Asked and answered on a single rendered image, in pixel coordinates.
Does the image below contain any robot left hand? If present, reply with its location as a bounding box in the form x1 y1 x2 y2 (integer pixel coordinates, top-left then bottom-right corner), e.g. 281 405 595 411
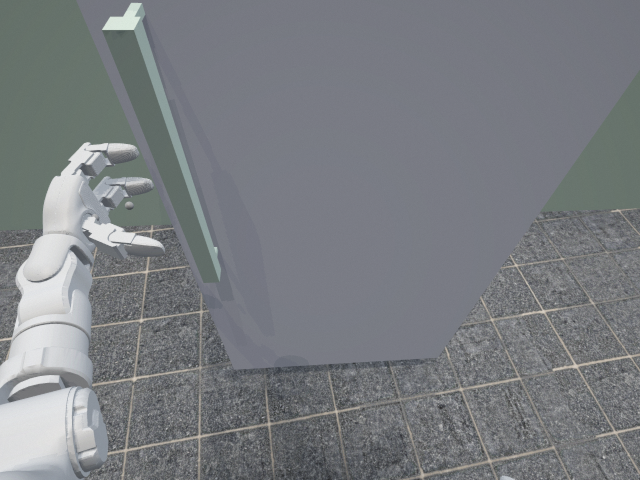
43 142 165 260

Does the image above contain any robot left upper arm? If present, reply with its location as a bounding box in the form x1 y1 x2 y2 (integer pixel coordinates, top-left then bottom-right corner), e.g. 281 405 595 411
0 386 108 480

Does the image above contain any handle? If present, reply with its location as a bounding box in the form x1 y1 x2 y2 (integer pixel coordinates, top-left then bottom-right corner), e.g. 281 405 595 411
102 3 221 283

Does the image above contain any fridge door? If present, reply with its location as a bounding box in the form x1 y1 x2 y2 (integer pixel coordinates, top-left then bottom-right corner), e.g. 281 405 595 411
76 0 640 370

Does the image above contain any robot left forearm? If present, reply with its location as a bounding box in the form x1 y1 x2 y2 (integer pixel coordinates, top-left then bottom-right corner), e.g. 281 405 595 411
0 234 94 405

